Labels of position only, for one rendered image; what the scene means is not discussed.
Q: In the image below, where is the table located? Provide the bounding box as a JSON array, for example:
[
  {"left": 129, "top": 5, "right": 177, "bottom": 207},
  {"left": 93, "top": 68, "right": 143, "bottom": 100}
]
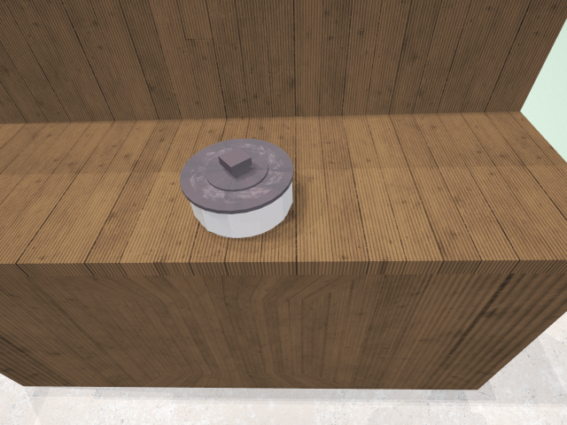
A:
[{"left": 0, "top": 0, "right": 567, "bottom": 390}]

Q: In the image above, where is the lid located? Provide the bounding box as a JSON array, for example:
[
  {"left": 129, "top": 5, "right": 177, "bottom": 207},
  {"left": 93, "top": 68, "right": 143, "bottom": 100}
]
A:
[{"left": 180, "top": 138, "right": 294, "bottom": 214}]

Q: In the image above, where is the knob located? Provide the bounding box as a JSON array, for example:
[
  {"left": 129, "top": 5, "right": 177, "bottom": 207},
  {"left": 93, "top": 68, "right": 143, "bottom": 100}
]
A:
[{"left": 218, "top": 147, "right": 252, "bottom": 175}]

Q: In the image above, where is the pot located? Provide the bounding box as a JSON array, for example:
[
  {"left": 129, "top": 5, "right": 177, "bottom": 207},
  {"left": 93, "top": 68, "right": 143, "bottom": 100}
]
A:
[{"left": 190, "top": 182, "right": 292, "bottom": 238}]

